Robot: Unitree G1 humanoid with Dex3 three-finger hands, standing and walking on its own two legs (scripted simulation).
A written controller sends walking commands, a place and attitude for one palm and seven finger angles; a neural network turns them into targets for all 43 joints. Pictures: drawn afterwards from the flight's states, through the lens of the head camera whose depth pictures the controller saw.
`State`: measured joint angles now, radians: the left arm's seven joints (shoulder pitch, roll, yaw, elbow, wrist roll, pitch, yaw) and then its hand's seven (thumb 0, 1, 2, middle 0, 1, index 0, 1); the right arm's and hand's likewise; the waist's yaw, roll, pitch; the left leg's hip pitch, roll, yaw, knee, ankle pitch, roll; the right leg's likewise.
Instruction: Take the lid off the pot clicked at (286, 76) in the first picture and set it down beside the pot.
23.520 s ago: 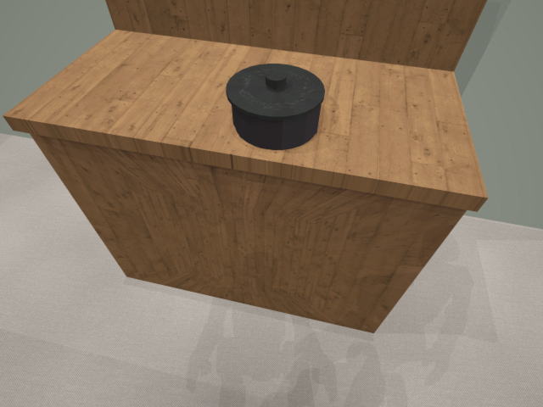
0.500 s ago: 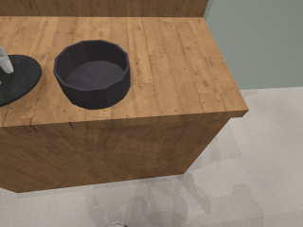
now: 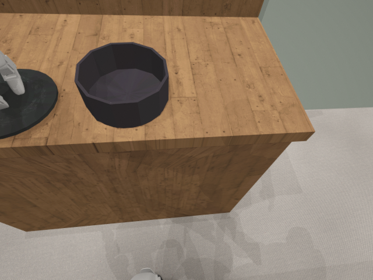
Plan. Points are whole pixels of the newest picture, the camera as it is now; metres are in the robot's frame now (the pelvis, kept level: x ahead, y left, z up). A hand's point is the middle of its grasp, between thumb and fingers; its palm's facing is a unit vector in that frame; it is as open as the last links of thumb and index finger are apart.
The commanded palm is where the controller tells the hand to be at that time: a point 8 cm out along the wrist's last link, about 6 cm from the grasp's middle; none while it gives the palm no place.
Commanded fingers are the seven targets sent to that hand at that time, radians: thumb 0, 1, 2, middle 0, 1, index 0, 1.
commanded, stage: open the fingers wide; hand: left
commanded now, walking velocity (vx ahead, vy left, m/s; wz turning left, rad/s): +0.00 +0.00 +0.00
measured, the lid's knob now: out of the picture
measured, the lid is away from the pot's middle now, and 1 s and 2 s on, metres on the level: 0.25 0.25 0.25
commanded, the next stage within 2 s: raise the empty hand in 1.02 s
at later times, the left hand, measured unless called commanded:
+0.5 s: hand out of the picture +0.44 +0.34 +0.14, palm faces -0.38 -0.10 -0.92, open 7.4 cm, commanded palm +0.47 +0.33 +0.19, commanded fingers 0.00 0.17 0.73 -0.51 -0.87 -0.52 -0.87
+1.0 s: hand out of the picture +0.45 +0.34 +0.13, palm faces -0.39 -0.12 -0.91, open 10.9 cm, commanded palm +0.47 +0.34 +0.19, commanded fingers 0.00 -0.09 0.82 -0.43 -0.71 -0.43 -0.71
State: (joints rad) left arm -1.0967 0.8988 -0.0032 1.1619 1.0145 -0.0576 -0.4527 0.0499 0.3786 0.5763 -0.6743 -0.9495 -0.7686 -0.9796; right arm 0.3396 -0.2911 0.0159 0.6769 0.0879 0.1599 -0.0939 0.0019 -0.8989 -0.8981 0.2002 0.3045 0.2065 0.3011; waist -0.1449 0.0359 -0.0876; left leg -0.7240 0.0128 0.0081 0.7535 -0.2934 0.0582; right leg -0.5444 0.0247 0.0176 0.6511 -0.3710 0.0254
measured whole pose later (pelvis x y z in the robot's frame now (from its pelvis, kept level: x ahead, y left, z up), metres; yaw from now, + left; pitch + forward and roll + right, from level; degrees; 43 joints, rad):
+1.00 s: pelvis +0.00 +0.00 +0.00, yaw +0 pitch +14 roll -4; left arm -1.05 0.90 0.00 1.09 1.00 -0.12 -0.44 0.00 -0.07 0.80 -0.44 -0.74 -0.44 -0.74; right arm 0.32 -0.28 0.01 0.67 0.10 0.22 -0.10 0.00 -0.90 -0.90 0.20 0.30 0.21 0.30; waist -0.13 0.03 -0.08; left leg -0.70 0.01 0.00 0.75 -0.29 0.05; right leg -0.52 0.03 0.01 0.66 -0.37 0.03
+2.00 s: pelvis +0.00 +0.01 +0.01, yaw +1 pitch +12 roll -4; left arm -1.25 0.92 -0.11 1.08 1.01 -0.02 -0.52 0.00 -0.09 0.82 -0.45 -0.71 -0.44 -0.71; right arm 0.30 -0.29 0.03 0.66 0.11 0.21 -0.07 0.00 -0.90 -0.90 0.20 0.30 0.21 0.30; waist -0.12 0.04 -0.07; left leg -0.63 -0.01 0.00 0.69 -0.26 0.07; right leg -0.44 0.01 0.00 0.58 -0.34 0.02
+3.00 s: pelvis +0.00 -0.02 +0.02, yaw +3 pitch +8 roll -2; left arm -0.93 0.91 0.03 0.72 0.92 0.07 -0.54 0.00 -0.09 0.82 -0.45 -0.71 -0.44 -0.71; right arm 0.19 -0.30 0.02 0.58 0.12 0.26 -0.03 0.00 -0.90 -0.90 0.20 0.30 0.20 0.30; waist -0.07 0.07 -0.05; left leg -0.50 -0.01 -0.02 0.60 -0.24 0.04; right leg -0.32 0.01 -0.01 0.53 -0.34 0.01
